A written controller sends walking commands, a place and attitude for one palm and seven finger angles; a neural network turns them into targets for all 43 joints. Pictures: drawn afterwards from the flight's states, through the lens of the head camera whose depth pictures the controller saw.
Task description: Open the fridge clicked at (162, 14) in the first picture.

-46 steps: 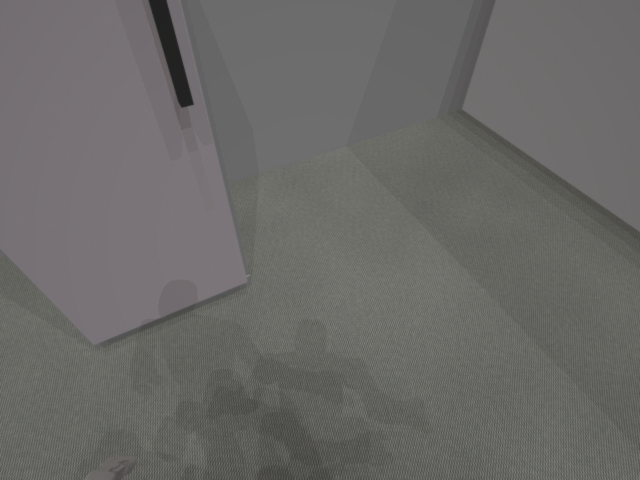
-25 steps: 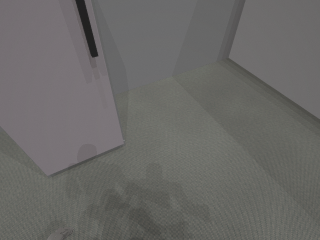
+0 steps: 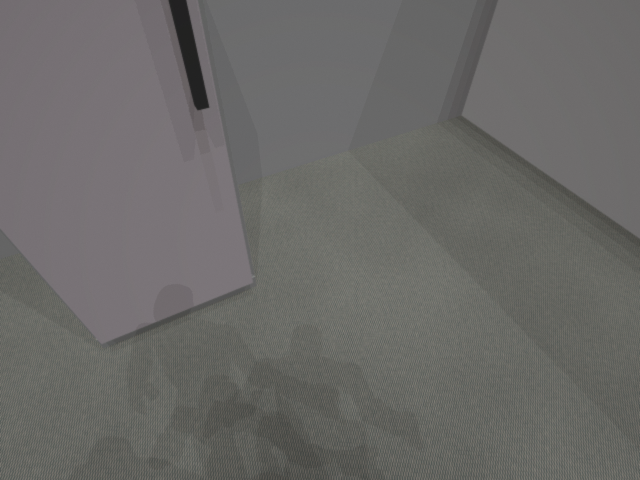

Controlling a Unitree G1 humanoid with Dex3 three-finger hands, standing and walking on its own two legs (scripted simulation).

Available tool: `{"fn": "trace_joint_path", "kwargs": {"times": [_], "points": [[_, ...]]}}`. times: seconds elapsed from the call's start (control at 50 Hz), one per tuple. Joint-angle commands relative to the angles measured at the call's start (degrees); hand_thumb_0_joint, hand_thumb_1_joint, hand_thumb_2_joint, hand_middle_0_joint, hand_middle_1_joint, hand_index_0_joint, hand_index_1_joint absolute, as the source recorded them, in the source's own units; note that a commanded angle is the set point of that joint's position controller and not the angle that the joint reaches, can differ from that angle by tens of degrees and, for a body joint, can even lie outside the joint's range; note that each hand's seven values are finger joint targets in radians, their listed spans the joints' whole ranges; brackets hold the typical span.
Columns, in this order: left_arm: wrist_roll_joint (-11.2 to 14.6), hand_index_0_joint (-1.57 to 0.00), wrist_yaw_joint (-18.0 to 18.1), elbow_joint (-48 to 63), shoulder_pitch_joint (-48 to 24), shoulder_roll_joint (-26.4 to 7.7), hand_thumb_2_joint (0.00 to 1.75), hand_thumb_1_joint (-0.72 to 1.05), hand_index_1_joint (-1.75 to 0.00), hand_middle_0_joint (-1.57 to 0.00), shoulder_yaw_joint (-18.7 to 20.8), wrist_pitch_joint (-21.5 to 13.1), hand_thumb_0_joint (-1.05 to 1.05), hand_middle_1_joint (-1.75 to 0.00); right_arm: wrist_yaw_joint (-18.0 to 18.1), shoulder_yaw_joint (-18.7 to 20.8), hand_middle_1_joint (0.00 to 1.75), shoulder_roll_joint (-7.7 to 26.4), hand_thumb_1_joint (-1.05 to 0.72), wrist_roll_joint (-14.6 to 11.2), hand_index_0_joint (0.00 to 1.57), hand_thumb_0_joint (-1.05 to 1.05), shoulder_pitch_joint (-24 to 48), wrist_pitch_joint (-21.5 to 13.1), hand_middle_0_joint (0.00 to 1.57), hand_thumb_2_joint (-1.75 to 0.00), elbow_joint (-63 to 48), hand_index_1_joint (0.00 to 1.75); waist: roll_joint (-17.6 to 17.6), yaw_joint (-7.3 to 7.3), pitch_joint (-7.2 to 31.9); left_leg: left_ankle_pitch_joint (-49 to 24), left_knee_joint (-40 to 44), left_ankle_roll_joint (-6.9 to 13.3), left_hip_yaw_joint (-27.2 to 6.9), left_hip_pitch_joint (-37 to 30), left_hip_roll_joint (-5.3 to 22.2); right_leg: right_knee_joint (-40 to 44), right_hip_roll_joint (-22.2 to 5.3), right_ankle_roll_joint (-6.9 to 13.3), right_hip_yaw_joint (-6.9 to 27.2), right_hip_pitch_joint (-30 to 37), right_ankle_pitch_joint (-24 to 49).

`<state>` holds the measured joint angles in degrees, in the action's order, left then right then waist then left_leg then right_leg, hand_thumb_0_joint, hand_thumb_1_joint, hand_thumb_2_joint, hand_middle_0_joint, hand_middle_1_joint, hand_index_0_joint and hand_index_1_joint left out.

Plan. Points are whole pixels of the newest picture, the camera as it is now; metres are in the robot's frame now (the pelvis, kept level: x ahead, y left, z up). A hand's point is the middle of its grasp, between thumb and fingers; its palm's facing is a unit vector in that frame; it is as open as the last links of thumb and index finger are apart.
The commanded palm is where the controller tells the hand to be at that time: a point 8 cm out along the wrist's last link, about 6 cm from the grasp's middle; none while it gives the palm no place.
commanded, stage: stand and wait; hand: right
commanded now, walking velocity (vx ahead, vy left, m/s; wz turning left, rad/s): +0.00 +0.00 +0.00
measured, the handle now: out of the picture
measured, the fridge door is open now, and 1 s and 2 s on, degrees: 0 0 0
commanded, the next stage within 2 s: look at it before walking up in 0.08 s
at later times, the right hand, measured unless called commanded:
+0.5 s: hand out of the picture +0.08 -0.24 -0.16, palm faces -0.03 +0.94 -0.33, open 7.4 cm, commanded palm none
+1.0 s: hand out of the picture +0.08 -0.24 -0.16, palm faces -0.04 +0.94 -0.33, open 7.4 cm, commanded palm none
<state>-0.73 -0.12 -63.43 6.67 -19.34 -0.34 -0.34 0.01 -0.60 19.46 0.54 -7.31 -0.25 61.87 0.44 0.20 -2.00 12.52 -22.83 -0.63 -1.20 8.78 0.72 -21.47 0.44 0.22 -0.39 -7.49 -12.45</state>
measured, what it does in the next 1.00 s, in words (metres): stands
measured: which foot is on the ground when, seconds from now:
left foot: down 0.00-1.00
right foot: down 0.00-1.00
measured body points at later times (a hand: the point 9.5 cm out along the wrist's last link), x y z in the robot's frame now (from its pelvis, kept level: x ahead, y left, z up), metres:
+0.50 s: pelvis +0.00 +0.00 +0.00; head +0.01 +0.00 +0.45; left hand +0.09 +0.30 -0.13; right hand +0.08 -0.29 -0.13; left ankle +0.00 +0.13 -0.74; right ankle -0.01 -0.12 -0.74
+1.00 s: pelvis +0.00 +0.00 +0.00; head +0.02 +0.00 +0.45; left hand +0.09 +0.29 -0.13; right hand +0.08 -0.29 -0.14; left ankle +0.00 +0.13 -0.74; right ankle -0.01 -0.12 -0.74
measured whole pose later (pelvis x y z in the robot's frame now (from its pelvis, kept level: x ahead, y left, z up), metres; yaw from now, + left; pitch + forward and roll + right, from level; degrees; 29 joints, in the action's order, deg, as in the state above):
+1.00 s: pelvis +0.00 +0.00 +0.00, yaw +3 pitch -1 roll +0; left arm -0.8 1.0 -61.3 5.8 -17.9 0.3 0.1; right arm 0.6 0.4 18.5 0.6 -8.7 1.2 60.5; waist 0.6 1.3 -2.5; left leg 13.2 -24.8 -0.3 -3.6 10.6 -0.5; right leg -22.8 -0.7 -0.3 -2.9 -7.9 -13.9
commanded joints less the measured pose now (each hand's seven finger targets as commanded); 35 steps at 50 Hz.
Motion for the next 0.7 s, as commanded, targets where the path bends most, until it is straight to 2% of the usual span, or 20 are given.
{"fn": "trace_joint_path", "kwargs": {"times": [0.0,0.6,0.68], "points": [[0.2,-0.2,0.7,3.5,-3.1,-11.6,0.9,0.9,-0.3,-0.2,2.5,-1.6,0.0,-0.3,0.7,2.5,0.3,11.8,-0.9,0.0,0.2,0.0,2.4,-1.3,0.2,-0.9,-3.8,0.3,-0.2,-0.02,3.7,-6.7,3.8,2.5,-5.6,-0.5,6.3,3.8,-6.9,1.4,5.6,-0.1,6.7],[0.3,-0.2,0.9,3.2,-2.9,-11.6,0.9,0.9,-0.3,-0.2,2.5,-1.7,0.0,-0.3,0.8,2.6,0.3,11.7,-0.9,0.1,0.2,0.0,1.9,-1.5,0.2,-0.9,-3.2,0.3,-0.1,-0.13,4.6,-12.2,3.9,2.5,-5.2,-1.8,6.3,4.1,-7.5,1.1,5.1,2.1,11.0],[0.3,-0.2,0.9,3.2,-3.0,-11.5,0.9,0.9,-0.3,-0.2,2.5,-1.6,0.0,-0.3,0.8,2.6,0.3,11.7,-0.9,0.1,0.2,0.0,1.9,-1.5,0.2,-0.9,-3.1,0.3,0.2,-0.05,4.0,-10.8,4.4,2.4,-5.2,-1.7,6.3,4.5,-7.5,1.1,5.3,1.7,9.7]]}}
